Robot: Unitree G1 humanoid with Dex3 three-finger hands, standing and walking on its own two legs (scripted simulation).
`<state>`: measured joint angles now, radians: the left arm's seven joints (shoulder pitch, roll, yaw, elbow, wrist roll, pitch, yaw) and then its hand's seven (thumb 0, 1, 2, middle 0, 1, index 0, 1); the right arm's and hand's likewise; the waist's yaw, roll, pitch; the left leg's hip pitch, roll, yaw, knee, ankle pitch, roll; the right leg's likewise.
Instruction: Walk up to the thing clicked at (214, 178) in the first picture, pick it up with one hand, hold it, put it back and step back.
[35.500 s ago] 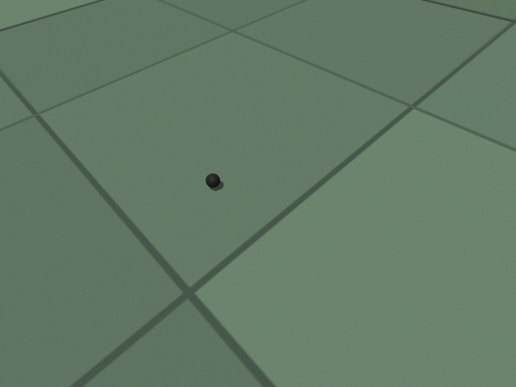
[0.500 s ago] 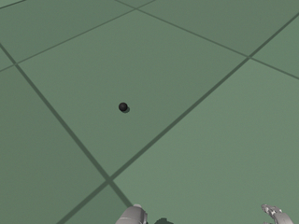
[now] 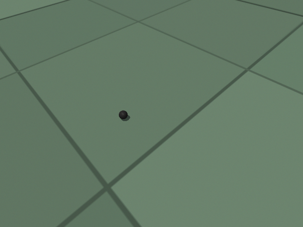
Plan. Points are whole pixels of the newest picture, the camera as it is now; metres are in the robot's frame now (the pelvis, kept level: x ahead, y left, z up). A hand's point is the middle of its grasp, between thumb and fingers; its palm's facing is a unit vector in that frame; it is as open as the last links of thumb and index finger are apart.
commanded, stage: step back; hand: left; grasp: from above
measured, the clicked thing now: (123, 114) +1.10 +0.30 -0.72
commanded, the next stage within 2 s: stand in 0.54 s
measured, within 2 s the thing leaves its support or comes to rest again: neither
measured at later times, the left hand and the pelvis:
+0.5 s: hand out of the picture +0.11 +0.29 -0.15, palm faces +0.06 -0.93 -0.36, open 7.4 cm; pelvis +0.04 +0.02 +0.00, yaw +2 degrees
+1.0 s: hand out of the picture +0.11 +0.27 -0.14, palm faces +0.00 -0.94 -0.34, open 7.4 cm; pelvis +0.04 +0.01 +0.02, yaw +2 degrees
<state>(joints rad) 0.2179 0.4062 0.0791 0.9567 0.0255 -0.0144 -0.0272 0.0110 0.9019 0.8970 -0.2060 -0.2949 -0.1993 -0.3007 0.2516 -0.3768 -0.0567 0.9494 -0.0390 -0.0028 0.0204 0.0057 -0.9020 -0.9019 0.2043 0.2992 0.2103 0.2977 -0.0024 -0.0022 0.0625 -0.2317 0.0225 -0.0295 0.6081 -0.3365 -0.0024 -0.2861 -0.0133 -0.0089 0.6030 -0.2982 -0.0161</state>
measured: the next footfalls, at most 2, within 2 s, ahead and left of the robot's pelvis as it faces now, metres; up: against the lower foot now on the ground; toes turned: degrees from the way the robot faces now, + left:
left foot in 0.30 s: +0.11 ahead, +0.14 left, +0.00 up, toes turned +2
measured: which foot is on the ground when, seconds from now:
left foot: down 0.00-0.02, up 0.04-0.28, down 0.30-1.00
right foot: down 0.00-1.00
